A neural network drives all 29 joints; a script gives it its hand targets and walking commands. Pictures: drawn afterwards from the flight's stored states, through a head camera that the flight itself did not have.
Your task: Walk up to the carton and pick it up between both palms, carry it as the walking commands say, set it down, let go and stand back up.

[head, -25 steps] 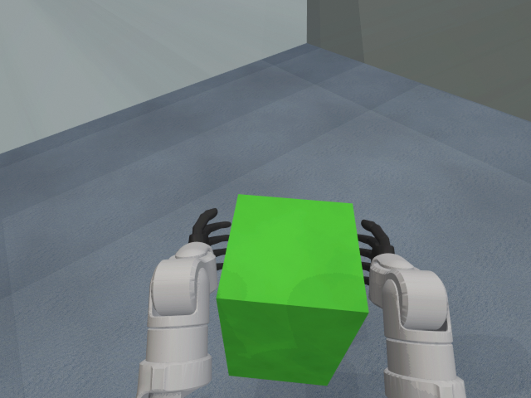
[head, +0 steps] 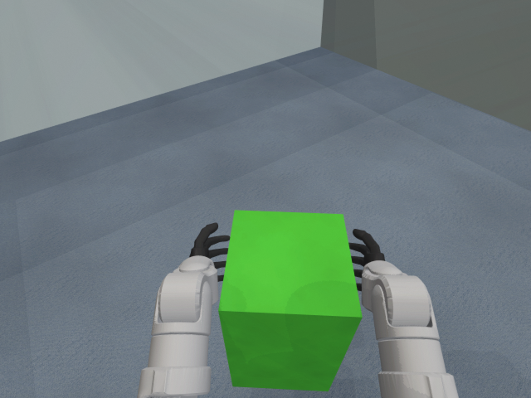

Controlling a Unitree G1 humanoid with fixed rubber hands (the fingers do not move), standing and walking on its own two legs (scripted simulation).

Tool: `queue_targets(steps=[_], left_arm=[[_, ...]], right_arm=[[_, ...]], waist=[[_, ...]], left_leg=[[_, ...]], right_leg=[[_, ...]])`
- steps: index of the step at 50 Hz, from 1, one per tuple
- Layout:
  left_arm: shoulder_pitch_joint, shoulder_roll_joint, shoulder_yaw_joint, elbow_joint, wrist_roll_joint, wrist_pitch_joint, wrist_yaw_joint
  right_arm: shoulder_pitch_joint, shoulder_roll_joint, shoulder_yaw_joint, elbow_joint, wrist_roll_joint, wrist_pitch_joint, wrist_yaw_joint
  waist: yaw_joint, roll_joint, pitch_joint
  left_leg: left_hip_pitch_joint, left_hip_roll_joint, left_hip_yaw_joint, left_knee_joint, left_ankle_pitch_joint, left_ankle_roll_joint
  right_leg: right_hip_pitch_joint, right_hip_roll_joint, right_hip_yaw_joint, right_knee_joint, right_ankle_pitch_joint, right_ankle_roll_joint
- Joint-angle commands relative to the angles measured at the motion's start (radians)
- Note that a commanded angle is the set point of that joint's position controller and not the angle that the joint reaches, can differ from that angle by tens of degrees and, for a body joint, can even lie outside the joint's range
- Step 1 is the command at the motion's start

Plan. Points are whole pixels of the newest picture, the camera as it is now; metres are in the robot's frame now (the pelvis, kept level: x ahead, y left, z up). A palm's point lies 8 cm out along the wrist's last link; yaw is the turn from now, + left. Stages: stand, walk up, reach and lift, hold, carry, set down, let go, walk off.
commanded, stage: carry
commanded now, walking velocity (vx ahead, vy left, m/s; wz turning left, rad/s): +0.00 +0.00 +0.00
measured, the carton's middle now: (284, 306) +0.28 +0.00 -0.01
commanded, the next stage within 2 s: none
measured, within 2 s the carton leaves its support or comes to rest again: neither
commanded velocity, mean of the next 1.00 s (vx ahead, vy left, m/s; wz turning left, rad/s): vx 0.00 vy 0.00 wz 0.00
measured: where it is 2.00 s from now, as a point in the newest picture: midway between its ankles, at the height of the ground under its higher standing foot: outside the picture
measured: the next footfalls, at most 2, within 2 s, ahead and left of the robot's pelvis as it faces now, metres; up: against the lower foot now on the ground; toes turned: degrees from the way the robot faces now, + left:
none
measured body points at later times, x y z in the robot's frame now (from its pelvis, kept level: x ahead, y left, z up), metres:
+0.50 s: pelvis +0.03 +0.01 +0.00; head +0.00 +0.00 +0.45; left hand +0.34 +0.13 +0.06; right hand +0.33 -0.13 +0.05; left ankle +0.07 +0.13 -0.73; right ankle +0.08 -0.12 -0.73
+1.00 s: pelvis +0.03 +0.00 +0.00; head +0.01 -0.01 +0.45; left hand +0.35 +0.13 +0.05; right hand +0.33 -0.13 +0.04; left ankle +0.07 +0.13 -0.73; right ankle +0.08 -0.12 -0.73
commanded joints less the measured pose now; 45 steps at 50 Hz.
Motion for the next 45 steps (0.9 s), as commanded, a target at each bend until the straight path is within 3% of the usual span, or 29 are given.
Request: queue_targets(steps=[1,2,3,5,6,10,12,15,16,17,18,19,20,23,24,26,27,28,30,31,32,33,35,36,37,41,42,44,45], left_arm=[[-0.427,-0.983,-0.529,-0.023,-0.297,-0.058,-0.216],[-0.42,-0.971,-0.508,-0.001,-0.28,-0.068,-0.213],[-0.459,-1.03,-0.651,-0.23,-0.393,-0.034,-0.208],[-0.306,-0.928,-0.448,0.151,-0.205,-0.067,-0.209],[-0.366,-0.96,-0.537,-0.015,-0.272,-0.071,-0.211],[-0.398,-0.934,-0.476,0.046,-0.238,-0.132,-0.207],[-0.391,-0.955,-0.528,-0.029,-0.283,-0.125,-0.204],[-0.332,-0.888,-0.409,0.18,-0.17,-0.159,-0.199],[-0.389,-0.921,-0.496,0.006,-0.239,-0.163,-0.198],[-0.368,-0.887,-0.441,0.11,-0.191,-0.188,-0.2],[-0.426,-0.931,-0.496,0.014,-0.247,-0.185,-0.196],[-0.407,-0.901,-0.476,0.066,-0.212,-0.192,-0.196],[-0.389,-0.942,-0.562,-0.069,-0.294,-0.158,-0.197],[-0.278,-0.869,-0.402,0.219,-0.153,-0.192,-0.196],[-0.377,-0.942,-0.57,-0.094,-0.293,-0.181,-0.193],[-0.349,-0.876,-0.384,0.223,-0.141,-0.221,-0.197],[-0.357,-0.897,-0.48,0.022,-0.224,-0.223,-0.196],[-0.344,-0.888,-0.448,0.145,-0.187,-0.227,-0.198],[-0.408,-0.913,-0.507,0.029,-0.233,-0.236,-0.195],[-0.374,-0.883,-0.441,0.127,-0.178,-0.249,-0.192],[-0.369,-0.927,-0.549,-0.025,-0.261,-0.23,-0.193],[-0.314,-0.875,-0.399,0.223,-0.142,-0.249,-0.194],[-0.293,-0.856,-0.43,0.17,-0.165,-0.275,-0.199],[-0.41,-0.941,-0.582,-0.084,-0.291,-0.25,-0.197],[-0.37,-0.885,-0.443,0.142,-0.182,-0.27,-0.195],[-0.367,-0.886,-0.488,0.056,-0.214,-0.282,-0.197],[-0.335,-0.855,-0.408,0.21,-0.141,-0.297,-0.197],[-0.342,-0.876,-0.474,0.085,-0.197,-0.307,-0.197],[-0.353,-0.875,-0.435,0.158,-0.167,-0.312,-0.199]], right_arm=[[-0.566,0.939,0.538,-0.112,0.334,-0.099,0.224],[-0.551,0.937,0.538,-0.089,0.327,-0.109,0.226],[-0.607,0.986,0.667,-0.328,0.433,-0.078,0.219],[-0.473,0.882,0.467,0.032,0.259,-0.111,0.22],[-0.512,0.92,0.554,-0.11,0.321,-0.114,0.221],[-0.512,0.893,0.49,-0.017,0.271,-0.169,0.218],[-0.549,0.906,0.558,-0.131,0.33,-0.165,0.209],[-0.438,0.85,0.422,0.125,0.209,-0.191,0.217],[-0.517,0.886,0.515,-0.054,0.292,-0.199,0.215],[-0.489,0.856,0.45,0.053,0.235,-0.228,0.213],[-0.528,0.89,0.509,-0.045,0.29,-0.225,0.21],[-0.474,0.876,0.469,0.049,0.248,-0.228,0.212],[-0.515,0.9,0.572,-0.146,0.333,-0.206,0.207],[-0.416,0.815,0.418,0.115,0.197,-0.236,0.209],[-0.539,0.889,0.584,-0.19,0.338,-0.224,0.207],[-0.465,0.828,0.399,0.145,0.181,-0.265,0.214],[-0.505,0.86,0.514,-0.056,0.276,-0.261,0.212],[-0.486,0.834,0.46,0.053,0.232,-0.268,0.21],[-0.491,0.86,0.483,-0.001,0.253,-0.277,0.208],[-0.469,0.839,0.43,0.088,0.214,-0.291,0.208],[-0.522,0.863,0.544,-0.129,0.304,-0.279,0.208],[-0.463,0.818,0.406,0.129,0.194,-0.296,0.204],[-0.439,0.807,0.445,0.072,0.198,-0.323,0.202],[-0.529,0.873,0.584,-0.161,0.319,-0.297,0.204],[-0.46,0.83,0.434,0.099,0.202,-0.312,0.203],[-0.442,0.826,0.476,0.011,0.23,-0.328,0.204],[-0.42,0.809,0.395,0.168,0.164,-0.345,0.205],[-0.47,0.821,0.487,-0.008,0.229,-0.356,0.201],[-0.488,0.827,0.45,0.074,0.205,-0.361,0.2]], waist=[[-0.005,-0.049,-0.226],[-0.003,-0.031,-0.238],[-0.006,-0.015,-0.232],[-0.004,-0.028,-0.258],[-0.002,0.008,-0.256],[-0.006,-0.028,-0.283],[-0.006,-0.034,-0.28],[-0.006,0.015,-0.278],[-0.005,0.016,-0.283],[-0.004,-0.016,-0.278],[-0.006,-0.019,-0.268],[-0.007,0.007,-0.241],[-0.005,-0.015,-0.241],[-0.003,0.012,-0.306],[-0.005,-0.02,-0.295],[-0.003,0.008,-0.246],[-0.002,-0.028,-0.245],[-0.002,-0.02,-0.246],[-0.006,0.033,-0.293],[-0.002,0.042,-0.286],[0.002,0.029,-0.277],[-0.001,0.003,-0.296],[-0.002,-0.045,-0.241],[-0.005,-0.015,-0.251],[-0.004,-0.003,-0.257],[-0.001,0.025,-0.266],[0.002,0.016,-0.259],[-0.001,-0.066,-0.246],[-0.002,-0.037,-0.221]], left_leg=[[0.047,0.066,-0.081,-0.117,-0.188,0.031],[0.051,0.059,-0.082,-0.118,-0.207,0.037],[0.04,0.059,-0.088,-0.122,-0.198,0.037],[0.072,0.068,-0.085,-0.111,-0.142,0.038],[0.067,0.074,-0.097,-0.119,-0.126,0.033],[0.11,0.067,-0.086,-0.086,-0.062,0.037],[0.106,0.073,-0.081,-0.077,-0.022,0.035],[0.107,0.073,-0.062,-0.073,-0.005,0.03],[0.099,0.078,-0.079,-0.081,0.003,0.03],[0.098,0.084,-0.08,-0.071,-0.011,0.035],[0.094,0.076,-0.07,-0.06,0.006,0.02],[0.096,0.078,-0.069,-0.084,0.0,0.028],[0.073,0.08,-0.087,-0.09,-0.027,0.034],[0.106,0.088,-0.08,-0.069,0.033,0.037],[0.104,0.086,-0.085,-0.071,0.03,0.039],[0.075,0.095,-0.085,-0.083,0.017,0.036],[0.07,0.093,-0.084,-0.096,-0.025,0.038],[0.096,0.091,-0.075,-0.091,-0.019,0.036],[0.133,0.086,-0.076,-0.072,0.07,0.04],[0.104,0.092,-0.08,-0.081,0.036,0.035],[0.1,0.09,-0.08,-0.079,0.048,0.036],[0.11,0.096,-0.083,-0.074,0.003,0.035],[0.082,0.088,-0.071,-0.069,-0.05,0.035],[0.084,0.08,-0.078,-0.081,-0.015,0.03],[0.11,0.091,-0.069,-0.069,0.02,0.028],[0.12,0.095,-0.076,-0.067,0.039,0.034],[0.109,0.095,-0.078,-0.07,0.022,0.037],[0.093,0.073,-0.066,-0.054,-0.045,0.032],[0.086,0.08,-0.063,-0.06,-0.058,0.027]], right_leg=[[0.088,-0.076,0.109,-0.129,-0.21,-0.013],[0.099,-0.077,0.109,-0.124,-0.224,-0.015],[0.103,-0.065,0.089,-0.102,-0.206,-0.007],[0.107,-0.079,0.119,-0.112,-0.16,-0.015],[0.106,-0.09,0.125,-0.105,-0.152,-0.017],[0.118,-0.095,0.123,-0.092,-0.059,-0.015],[0.13,-0.09,0.109,-0.084,-0.004,-0.013],[0.134,-0.093,0.1,-0.063,0.011,-0.008],[0.147,-0.089,0.093,-0.047,0.003,-0.009],[0.145,-0.093,0.102,-0.06,0.007,-0.016],[0.136,-0.095,0.11,-0.061,0.047,-0.017],[0.127,-0.089,0.094,-0.052,0.018,-0.01],[0.145,-0.084,0.1,-0.059,-0.016,-0.01],[0.165,-0.092,0.098,-0.041,0.043,-0.015],[0.169,-0.088,0.096,-0.039,0.045,-0.006],[0.156,-0.082,0.091,-0.057,0.009,-0.007],[0.163,-0.086,0.089,-0.053,-0.004,-0.004],[0.135,-0.089,0.103,-0.059,-0.005,-0.011],[0.156,-0.077,0.089,-0.026,0.041,-0.011],[0.162,-0.079,0.086,-0.024,-0.003,-0.014],[0.157,-0.079,0.089,-0.021,-0.002,-0.006],[0.155,-0.077,0.092,-0.048,-0.027,-0.012],[0.134,-0.087,0.1,-0.074,-0.001,-0.009],[0.156,-0.083,0.093,-0.047,0.009,-0.003],[0.133,-0.085,0.095,-0.053,0.019,-0.01],[0.134,-0.08,0.094,-0.051,-0.003,-0.002],[0.148,-0.08,0.094,-0.05,0.012,-0.009],[0.135,-0.09,0.109,-0.083,0.004,-0.009],[0.125,-0.093,0.115,-0.086,0.003,-0.016]])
